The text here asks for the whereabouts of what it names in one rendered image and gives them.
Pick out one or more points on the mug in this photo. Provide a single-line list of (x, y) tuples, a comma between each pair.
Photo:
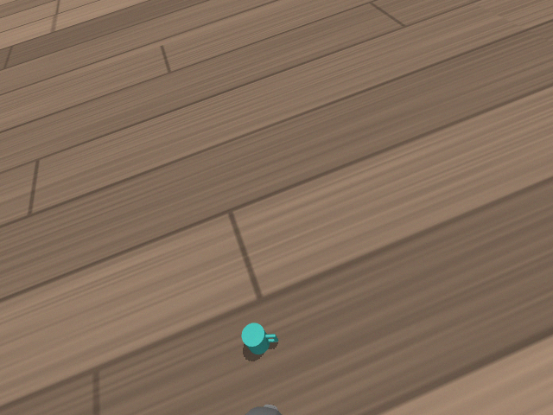
[(256, 339)]

